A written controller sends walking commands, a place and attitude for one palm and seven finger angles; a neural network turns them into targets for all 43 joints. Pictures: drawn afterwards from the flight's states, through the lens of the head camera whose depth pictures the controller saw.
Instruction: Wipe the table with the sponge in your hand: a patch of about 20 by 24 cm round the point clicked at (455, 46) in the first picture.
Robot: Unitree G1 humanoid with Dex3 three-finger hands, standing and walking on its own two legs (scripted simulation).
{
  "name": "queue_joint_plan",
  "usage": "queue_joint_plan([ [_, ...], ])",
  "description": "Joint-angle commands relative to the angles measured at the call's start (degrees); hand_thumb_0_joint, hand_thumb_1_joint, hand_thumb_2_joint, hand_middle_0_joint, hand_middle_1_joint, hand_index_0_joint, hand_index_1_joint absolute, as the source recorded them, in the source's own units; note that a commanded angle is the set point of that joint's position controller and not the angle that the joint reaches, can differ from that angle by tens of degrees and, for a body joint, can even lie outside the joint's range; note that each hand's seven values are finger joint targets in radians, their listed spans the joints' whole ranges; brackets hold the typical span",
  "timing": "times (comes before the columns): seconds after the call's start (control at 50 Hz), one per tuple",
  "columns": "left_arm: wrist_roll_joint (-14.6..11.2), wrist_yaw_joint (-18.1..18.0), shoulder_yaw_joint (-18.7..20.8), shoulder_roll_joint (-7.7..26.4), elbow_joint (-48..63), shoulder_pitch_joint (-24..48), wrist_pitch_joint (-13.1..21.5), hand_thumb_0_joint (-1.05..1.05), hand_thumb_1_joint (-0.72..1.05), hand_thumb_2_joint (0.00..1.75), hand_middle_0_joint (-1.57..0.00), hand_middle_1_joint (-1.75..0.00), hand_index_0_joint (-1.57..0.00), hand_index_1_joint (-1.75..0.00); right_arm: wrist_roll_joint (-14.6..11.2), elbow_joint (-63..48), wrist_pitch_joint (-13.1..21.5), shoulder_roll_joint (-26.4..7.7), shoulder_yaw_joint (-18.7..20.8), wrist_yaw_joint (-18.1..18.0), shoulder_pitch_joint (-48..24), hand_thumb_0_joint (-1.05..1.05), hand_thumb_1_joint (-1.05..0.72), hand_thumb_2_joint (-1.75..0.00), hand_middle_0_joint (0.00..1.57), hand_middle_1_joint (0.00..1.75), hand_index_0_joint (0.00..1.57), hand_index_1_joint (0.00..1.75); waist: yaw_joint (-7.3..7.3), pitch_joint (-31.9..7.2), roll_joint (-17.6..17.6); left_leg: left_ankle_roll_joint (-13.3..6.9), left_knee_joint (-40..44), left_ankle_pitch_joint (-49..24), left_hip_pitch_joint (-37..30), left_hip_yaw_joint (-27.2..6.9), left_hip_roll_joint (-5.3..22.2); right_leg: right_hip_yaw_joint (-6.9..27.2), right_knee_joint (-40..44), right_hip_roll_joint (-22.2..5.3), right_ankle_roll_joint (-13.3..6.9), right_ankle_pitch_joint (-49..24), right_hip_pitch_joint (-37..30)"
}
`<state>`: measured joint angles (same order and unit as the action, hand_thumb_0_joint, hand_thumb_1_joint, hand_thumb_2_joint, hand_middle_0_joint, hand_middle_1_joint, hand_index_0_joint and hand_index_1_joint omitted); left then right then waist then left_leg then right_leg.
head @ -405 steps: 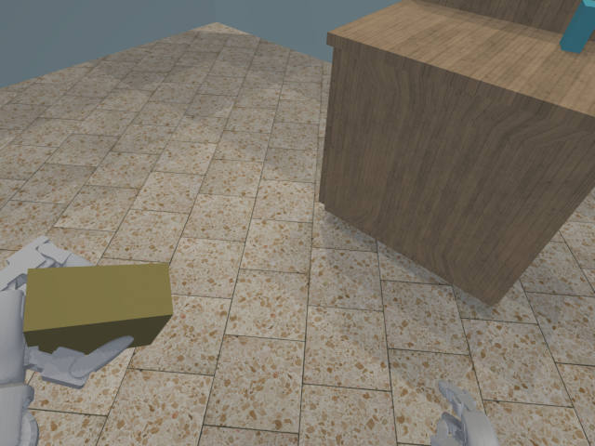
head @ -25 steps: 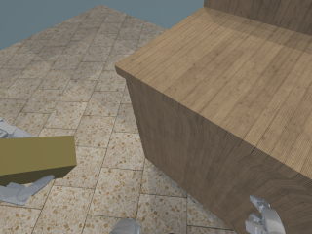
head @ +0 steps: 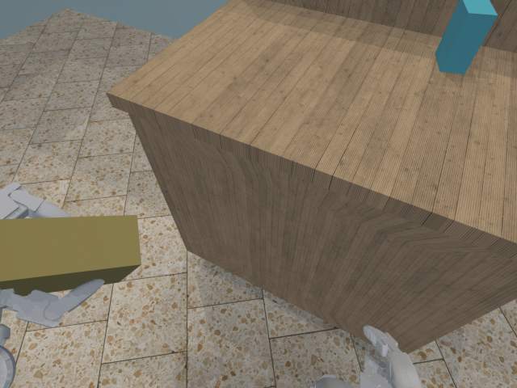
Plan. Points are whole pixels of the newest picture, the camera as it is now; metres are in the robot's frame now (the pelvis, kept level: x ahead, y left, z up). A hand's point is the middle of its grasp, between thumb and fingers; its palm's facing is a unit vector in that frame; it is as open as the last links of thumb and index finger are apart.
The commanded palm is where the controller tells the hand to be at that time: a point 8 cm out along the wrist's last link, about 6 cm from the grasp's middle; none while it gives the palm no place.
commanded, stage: turn to face it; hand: left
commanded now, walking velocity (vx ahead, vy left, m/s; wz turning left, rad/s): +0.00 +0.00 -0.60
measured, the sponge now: (90, 255) +0.22 +0.23 +0.15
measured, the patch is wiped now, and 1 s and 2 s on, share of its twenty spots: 0.00 0.00 0.00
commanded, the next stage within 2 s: take the last steps up to it in 1.24 s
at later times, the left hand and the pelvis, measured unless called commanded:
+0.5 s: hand (152, 252) +0.22 +0.15 +0.17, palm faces +0.20 -0.85 -0.48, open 9.9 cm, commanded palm +0.18 +0.17 +0.18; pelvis -0.06 -0.04 +0.00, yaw -18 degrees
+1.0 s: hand (304, 298) +0.19 -0.01 +0.18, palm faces -0.16 -0.81 -0.56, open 9.9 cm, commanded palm +0.17 +0.05 +0.18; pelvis -0.12 -0.09 +0.00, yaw -34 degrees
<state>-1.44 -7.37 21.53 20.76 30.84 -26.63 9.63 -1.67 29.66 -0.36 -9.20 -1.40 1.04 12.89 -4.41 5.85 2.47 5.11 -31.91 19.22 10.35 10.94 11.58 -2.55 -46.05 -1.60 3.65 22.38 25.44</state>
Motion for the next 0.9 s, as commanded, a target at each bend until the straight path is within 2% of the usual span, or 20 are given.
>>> queue_joint_plan([
  [0.0, 0.3, -1.4, 3.8, 10.0, 12.7, 11.7, 4.0, 0.0, 0.1, 1.3, -1.2, -1.6, -1.2, -1.6, 0.1, -7.2, 5.3, -11.0, 4.8, -1.0, -3.2, 0.0, -0.9, -0.9, 0.2, 0.3, 0.2, 0.3, 3.74, -9.1, 10.6, -4.8, -5.3, -26.1, -0.1, -0.6, 6.0, -6.4, 18.5, 3.2, -0.7, -11.8, -14.2],
  [0.02, 0.6, -1.7, 5.3, 11.9, 12.7, 11.6, 4.3, 0.0, 0.1, 1.3, -1.2, -1.6, -1.2, -1.6, -0.2, -7.1, 5.4, -10.1, 4.7, -0.8, -3.0, 0.0, -0.9, -0.9, 0.2, 0.3, 0.2, 0.3, 3.72, -11.1, 3.6, -3.2, -13.9, -19.6, 3.3, 0.7, 3.2, -0.6, 20.8, -1.9, -3.3, -22.1, -19.2],
  [0.04, 0.5, -2.3, 8.6, 15.4, 12.2, 9.7, 5.0, 0.0, 0.1, 1.3, -1.2, -1.6, -1.2, -1.6, 0.0, -7.7, 5.3, -8.1, 4.3, -1.1, -4.2, 0.0, -0.9, -0.9, 0.2, 0.3, 0.2, 0.3, 3.01, -12.8, -11.7, -1.0, -25.7, 4.2, 15.3, 0.1, -3.3, 16.0, 20.5, -11.8, -9.1, -45.7, -26.8],
  [0.06, -0.1, -3.0, 12.7, 18.2, 12.4, 7.5, 5.5, 0.0, 0.1, 1.3, -1.2, -1.6, -1.2, -1.6, 0.7, -8.1, 4.9, -7.9, 3.6, -1.6, -7.2, 0.0, -0.9, -0.9, 0.2, 0.3, 0.2, 0.3, 1.8, -14.0, -18.8, -0.2, -34.8, 19.3, 22.7, -5.8, -6.3, 25.4, 21.0, -18.6, -13.3, -59.6, -26.7],
  [0.08, -0.8, -2.8, 13.6, 18.1, 11.3, 3.8, 4.9, 0.0, 0.1, 1.3, -1.2, -1.6, -1.2, -1.6, 0.1, -7.7, 4.3, -8.2, 4.3, -1.7, -7.3, 0.0, -0.9, -0.9, 0.2, 0.3, 0.2, 0.3, 1.81, -17.1, -16.4, -0.5, -38.1, 17.2, 20.6, -11.1, -5.1, 26.1, 21.6, -18.3, -12.3, -51.2, -24.5],
  [0.1, -1.7, -2.4, 14.0, 17.9, 14.2, 0.0, 5.0, 0.0, 0.1, 1.3, -1.2, -1.6, -1.2, -1.6, 0.1, -7.9, 2.9, -8.0, 4.6, -1.4, -6.8, 0.0, -0.9, -0.9, 0.2, 0.3, 0.2, 0.3, 2.1, -16.5, -14.1, -0.6, -39.4, 14.9, 21.1, -12.8, -4.7, 26.3, 22.3, -17.2, -13.0, -38.8, -23.6],
  [0.16, -3.2, -2.4, 16.2, 16.0, 19.8, -7.2, 6.5, 0.0, 0.1, 1.3, -1.2, -1.6, -1.2, -1.6, 0.6, -7.1, 0.5, -6.8, 3.1, -0.4, -9.3, 0.0, -0.9, -0.9, 0.2, 0.3, 0.2, 0.3, 2.74, -19.4, -5.9, -0.3, -32.5, 9.8, 21.1, -11.4, -5.5, 20.0, 20.8, -13.5, -13.8, -33.8, -24.1],
  [0.3, -2.9, -2.3, 15.8, 14.1, 17.7, -9.5, 5.3, 0.0, 0.1, 1.3, -1.2, -1.6, -1.2, -1.6, 0.4, -6.6, -0.4, -8.9, 4.3, -0.6, -5.8, 0.0, -0.9, -0.9, 0.2, 0.3, 0.2, 0.3, 4.31, -16.2, -7.1, -2.0, -0.4, 1.6, 0.4, -8.6, -8.3, 21.7, 22.2, -8.5, -10.7, -12.1, -6.0],
  [0.32, -3.0, -2.1, 14.8, 13.7, 17.1, -8.2, 5.4, 0.0, 0.1, 1.3, -1.2, -1.6, -1.2, -1.6, 0.5, -6.6, -0.1, -9.6, 4.6, -1.1, -5.3, 0.0, -0.9, -0.9, 0.2, 0.3, 0.2, 0.3, 4.76, -15.0, -4.3, -3.4, 5.5, 0.6, -4.3, -10.2, -6.0, 20.0, 18.6, -5.8, -8.5, -7.8, -0.5],
  [0.36, -1.9, -1.6, 13.9, 12.7, 15.6, -5.1, 6.0, 0.0, 0.1, 1.3, -1.2, -1.6, -1.2, -1.6, 0.9, -7.8, 0.5, -11.6, 5.1, -2.3, -7.1, 0.0, -0.9, -0.9, 0.2, 0.3, 0.2, 0.3, 3.87, -9.4, 14.5, -12.3, 17.0, -0.5, -0.5, -27.0, 13.6, 6.4, -9.8, 5.0, -2.5, 8.3, 8.9],
  [0.38, -0.7, -1.7, 13.9, 14.2, 14.4, -2.3, 6.4, 0.0, 0.1, 1.3, -1.2, -1.6, -1.2, -1.6, 0.8, -7.4, 1.2, -10.2, 5.0, -2.7, -8.5, 0.0, -0.9, -0.9, 0.2, 0.3, 0.2, 0.3, 3.71, -8.1, 15.1, -14.3, 18.3, 1.3, 7.1, -27.2, 17.1, 4.7, -23.3, 3.4, -1.6, 7.4, 6.5],
  [0.42, -0.3, -1.4, 9.7, 10.4, 10.1, -0.2, 6.0, 0.0, 0.1, 1.3, -1.2, -1.6, -1.2, -1.6, 0.9, -6.4, 1.9, -9.9, 4.9, -2.4, -6.9, 0.0, -0.9, -0.9, 0.2, 0.3, 0.2, 0.3, 4.27, -5.4, 10.4, -13.7, 15.2, -4.1, 10.3, -18.6, 13.9, 5.5, -27.6, 0.5, -1.0, 4.2, 7.6],
  [0.48, -0.1, -1.1, 1.6, 6.4, 14.1, 8.4, 5.0, 0.0, 0.1, 1.3, -1.2, -1.6, -1.2, -1.6, -0.4, -6.6, 3.1, -10.4, 5.0, -1.7, -5.5, 0.0, -0.9, -0.9, 0.2, 0.3, 0.2, 0.3, 3.97, -4.9, 10.5, -9.7, 10.8, -15.5, 4.1, -6.1, 9.3, -0.8, -13.6, -0.1, 0.2, 3.2, 5.1],
  [0.58, 0.5, -1.9, 1.6, 9.5, 15.7, 11.5, 4.0, 0.0, 0.1, 1.3, -1.2, -1.6, -1.2, -1.6, 0.5, -7.3, 5.6, -11.3, 4.6, -1.3, -3.3, 0.0, -0.9, -0.9, 0.2, 0.3, 0.2, 0.3, 3.93, -7.7, 13.2, -7.0, 4.5, -16.3, 2.5, -3.7, 9.1, -6.3, 7.9, 2.1, 0.3, 1.7, -7.7],
  [0.62, 0.3, -1.9, 3.8, 10.9, 15.6, 10.5, 4.1, 0.0, 0.1, 1.3, -1.2, -1.6, -1.2, -1.6, 0.5, -7.4, 6.0, -10.4, 4.3, -0.8, -2.9, 0.0, -0.9, -0.9, 0.2, 0.3, 0.2, 0.3, 3.37, -9.9, 8.6, -4.9, -4.7, -11.0, 5.5, -2.5, 6.9, -3.8, 17.9, -0.1, -1.3, -7.7, -15.5],
  [0.64, 0.3, -2.1, 6.1, 13.2, 15.7, 9.8, 4.5, 0.0, 0.1, 1.3, -1.2, -1.6, -1.2, -1.6, 0.3, -7.4, 5.9, -8.9, 4.2, -0.5, -2.4, 0.0, -0.9, -0.9, 0.2, 0.3, 0.2, 0.3, 3.69, -11.4, -1.4, -2.6, -14.3, -3.4, 8.0, -0.5, 2.5, 4.9, 22.6, -6.6, -4.6, -19.0, -17.9],
  [0.66, -0.3, -2.6, 10.0, 16.9, 15.2, 7.4, 4.8, 0.0, 0.1, 1.3, -1.2, -1.6, -1.2, -1.6, 0.6, -8.9, 5.4, -7.2, 3.3, -0.9, -5.4, 0.0, -0.9, -0.9, 0.2, 0.3, 0.2, 0.3, 2.28, -11.5, -16.0, -0.4, -26.5, 16.7, 21.4, -1.7, -5.3, 23.0, 23.8, -16.0, -10.7, -40.1, -22.6],
  [0.68, -1.0, -3.1, 13.4, 18.2, 12.4, 3.7, 4.5, 0.0, 0.1, 1.3, -1.2, -1.6, -1.2, -1.6, 1.2, -8.3, 4.8, -7.3, 2.8, -1.0, -7.2, 0.0, -0.9, -0.9, 0.2, 0.3, 0.2, 0.3, 1.56, -13.4, -16.0, 0.1, -34.3, 16.7, 24.1, -7.6, -5.8, 26.5, 24.1, -19.4, -13.0, -46.2, -22.7],
  [0.76, -3.3, -1.9, 14.5, 14.5, 14.3, -6.8, 5.5, 0.0, 0.1, 1.3, -1.2, -1.6, -1.2, -1.6, 1.0, -6.9, 0.7, -5.5, 2.5, -0.7, -9.0, 0.0, -0.9, -0.9, 0.2, 0.3, 0.2, 0.3, 3.22, -16.3, -6.8, 0.7, -39.3, 6.7, 28.0, -12.3, -4.8, 19.5, 20.8, -13.8, -13.5, -41.5, -26.9],
  [0.88, -2.9, -2.5, 12.7, 12.6, 13.2, -8.5, 5.7, 0.0, 0.1, 1.3, -1.2, -1.6, -1.2, -1.6, 0.8, -6.7, -0.1, -7.7, 4.1, -1.4, -8.5, 0.0, -0.9, -0.9, 0.2, 0.3, 0.2, 0.3, 3.46, -18.2, -8.4, -0.5, -19.1, 6.5, 17.9, -9.4, -7.1, 19.7, 22.1, -12.6, -14.4, -41.6, -25.0],
])
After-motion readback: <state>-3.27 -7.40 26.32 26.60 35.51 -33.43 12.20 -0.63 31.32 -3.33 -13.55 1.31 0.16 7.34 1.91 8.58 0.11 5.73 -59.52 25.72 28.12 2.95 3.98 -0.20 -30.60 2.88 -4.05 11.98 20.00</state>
